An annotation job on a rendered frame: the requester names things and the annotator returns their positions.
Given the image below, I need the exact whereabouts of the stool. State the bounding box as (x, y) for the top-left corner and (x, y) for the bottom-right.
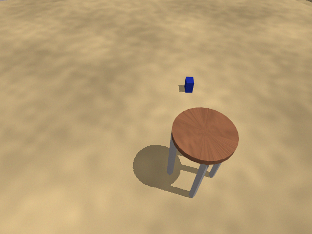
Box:
(167, 107), (239, 198)

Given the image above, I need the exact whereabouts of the carton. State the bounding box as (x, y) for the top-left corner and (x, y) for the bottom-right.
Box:
(184, 77), (194, 93)

